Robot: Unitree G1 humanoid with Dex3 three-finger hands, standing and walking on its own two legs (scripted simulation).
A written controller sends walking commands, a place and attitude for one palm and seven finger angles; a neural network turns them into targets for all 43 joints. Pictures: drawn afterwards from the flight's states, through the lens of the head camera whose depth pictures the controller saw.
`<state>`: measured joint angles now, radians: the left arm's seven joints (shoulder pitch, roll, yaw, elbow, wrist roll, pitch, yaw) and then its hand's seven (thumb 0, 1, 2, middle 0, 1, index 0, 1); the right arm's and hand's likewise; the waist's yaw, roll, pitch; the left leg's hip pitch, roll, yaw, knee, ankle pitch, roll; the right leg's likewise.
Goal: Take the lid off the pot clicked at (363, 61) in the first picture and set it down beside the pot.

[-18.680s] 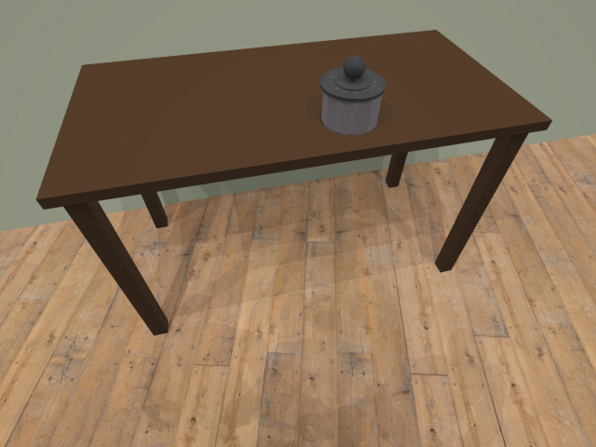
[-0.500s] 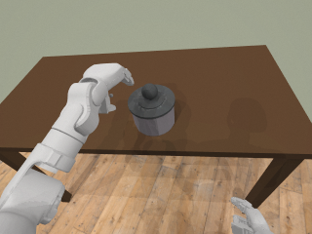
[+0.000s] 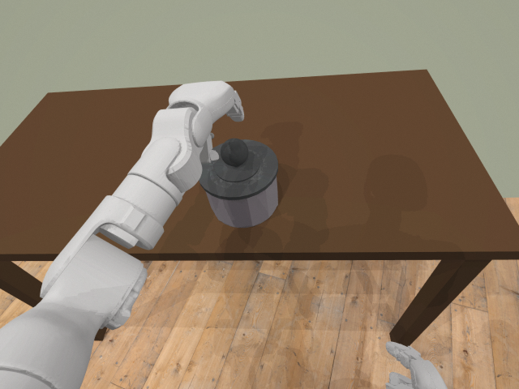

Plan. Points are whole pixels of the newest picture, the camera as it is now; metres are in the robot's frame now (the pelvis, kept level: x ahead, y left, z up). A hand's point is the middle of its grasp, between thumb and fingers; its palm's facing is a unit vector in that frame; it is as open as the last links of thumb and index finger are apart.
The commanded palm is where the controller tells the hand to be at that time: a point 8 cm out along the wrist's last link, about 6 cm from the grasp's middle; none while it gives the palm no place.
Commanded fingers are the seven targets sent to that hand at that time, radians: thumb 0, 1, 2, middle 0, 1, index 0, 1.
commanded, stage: move the open hand above the knob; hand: left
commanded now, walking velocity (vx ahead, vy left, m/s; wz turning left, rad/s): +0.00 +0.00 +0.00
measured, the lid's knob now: (234, 152) +0.50 +0.06 +0.09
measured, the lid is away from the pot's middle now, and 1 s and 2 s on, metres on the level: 0.00 0.00 0.00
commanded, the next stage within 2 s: lower the open fingers around the knob in 0.88 s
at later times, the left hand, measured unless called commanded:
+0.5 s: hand (224, 123) +0.48 +0.06 +0.17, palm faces -0.23 -0.06 -0.97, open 10.6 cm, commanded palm +0.46 +0.07 +0.24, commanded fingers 0.00 -0.35 1.41 -0.79 -0.08 -0.79 -0.08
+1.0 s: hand (213, 127) +0.47 +0.08 +0.17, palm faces -0.22 -0.05 -0.97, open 10.6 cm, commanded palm +0.45 +0.08 +0.24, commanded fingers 0.00 -0.35 1.41 -0.79 -0.08 -0.79 -0.08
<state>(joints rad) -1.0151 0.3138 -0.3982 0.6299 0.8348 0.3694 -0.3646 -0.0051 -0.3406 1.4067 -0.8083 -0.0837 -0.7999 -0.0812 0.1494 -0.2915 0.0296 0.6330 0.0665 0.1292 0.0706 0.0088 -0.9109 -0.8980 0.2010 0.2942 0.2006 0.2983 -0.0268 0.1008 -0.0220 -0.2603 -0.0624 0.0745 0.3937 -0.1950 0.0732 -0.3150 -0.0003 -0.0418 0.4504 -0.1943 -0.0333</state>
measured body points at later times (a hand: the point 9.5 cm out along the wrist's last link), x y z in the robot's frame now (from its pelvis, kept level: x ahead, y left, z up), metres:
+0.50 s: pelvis +0.01 +0.01 +0.00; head +0.04 -0.03 +0.45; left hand +0.49 +0.06 +0.23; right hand +0.12 -0.24 -0.14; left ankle +0.00 +0.07 -0.74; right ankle +0.02 -0.10 -0.74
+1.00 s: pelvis +0.01 +0.02 +0.00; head +0.03 -0.02 +0.45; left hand +0.48 +0.08 +0.23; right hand +0.16 -0.22 -0.13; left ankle +0.00 +0.07 -0.74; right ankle +0.02 -0.10 -0.74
